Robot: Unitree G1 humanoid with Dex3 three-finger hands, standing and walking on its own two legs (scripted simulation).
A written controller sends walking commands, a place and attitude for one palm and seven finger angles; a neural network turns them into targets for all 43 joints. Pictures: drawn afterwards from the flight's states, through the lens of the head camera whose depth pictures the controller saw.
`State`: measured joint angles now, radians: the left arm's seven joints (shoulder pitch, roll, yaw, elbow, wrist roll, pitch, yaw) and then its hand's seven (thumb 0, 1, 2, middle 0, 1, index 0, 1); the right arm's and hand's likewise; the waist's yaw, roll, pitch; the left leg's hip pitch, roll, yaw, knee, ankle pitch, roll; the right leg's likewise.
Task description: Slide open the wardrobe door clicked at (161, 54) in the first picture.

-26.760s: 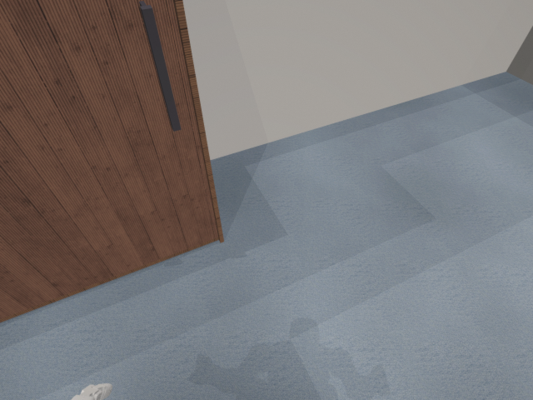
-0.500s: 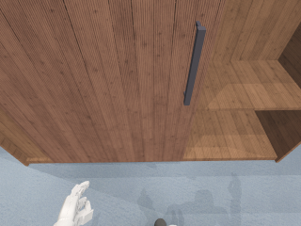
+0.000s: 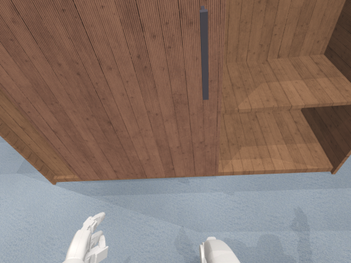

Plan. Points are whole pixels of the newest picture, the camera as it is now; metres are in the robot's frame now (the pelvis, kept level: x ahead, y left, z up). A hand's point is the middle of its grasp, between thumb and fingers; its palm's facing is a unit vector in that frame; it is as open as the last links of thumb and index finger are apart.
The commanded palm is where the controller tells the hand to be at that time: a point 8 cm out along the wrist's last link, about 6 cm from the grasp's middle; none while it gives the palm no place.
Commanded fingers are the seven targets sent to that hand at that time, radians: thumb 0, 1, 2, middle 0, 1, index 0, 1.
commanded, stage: stop stepping back and stand still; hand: right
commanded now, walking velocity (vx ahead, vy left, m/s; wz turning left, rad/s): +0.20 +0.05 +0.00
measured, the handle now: (204, 57) +0.71 -0.10 +0.12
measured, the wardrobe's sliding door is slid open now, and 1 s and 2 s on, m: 0.68 0.68 0.68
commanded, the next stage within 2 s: let the arm hang, fingers relaxed in 0.82 s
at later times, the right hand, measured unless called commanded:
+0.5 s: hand out of the picture +0.11 -0.36 +0.21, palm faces +0.41 +0.79 -0.46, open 7.4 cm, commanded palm +0.06 -0.39 +0.21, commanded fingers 0.00 -0.90 -0.90 0.20 0.30 0.20 0.30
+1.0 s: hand out of the picture +0.17 -0.39 +0.11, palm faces +0.28 +0.80 -0.53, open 7.4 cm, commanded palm none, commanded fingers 0.00 -0.90 -0.90 0.20 0.30 0.20 0.30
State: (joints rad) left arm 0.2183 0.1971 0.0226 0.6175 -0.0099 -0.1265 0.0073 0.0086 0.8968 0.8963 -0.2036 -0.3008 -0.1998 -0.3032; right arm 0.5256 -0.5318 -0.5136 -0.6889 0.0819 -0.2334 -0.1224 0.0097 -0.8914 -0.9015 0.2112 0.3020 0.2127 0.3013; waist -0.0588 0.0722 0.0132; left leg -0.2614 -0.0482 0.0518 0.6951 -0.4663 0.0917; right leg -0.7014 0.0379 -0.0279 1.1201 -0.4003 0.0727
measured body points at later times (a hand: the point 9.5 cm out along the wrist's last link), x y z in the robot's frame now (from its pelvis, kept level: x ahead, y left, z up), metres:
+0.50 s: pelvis -0.10 -0.10 +0.02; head -0.11 -0.12 +0.47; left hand +0.05 +0.15 -0.06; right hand +0.09 -0.40 +0.24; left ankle -0.18 -0.01 -0.71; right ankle -0.04 -0.19 -0.66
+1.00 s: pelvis -0.06 -0.13 +0.02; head -0.04 -0.10 +0.46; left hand +0.07 +0.11 -0.11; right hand +0.15 -0.43 +0.14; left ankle -0.08 -0.01 -0.70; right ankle -0.04 -0.24 -0.68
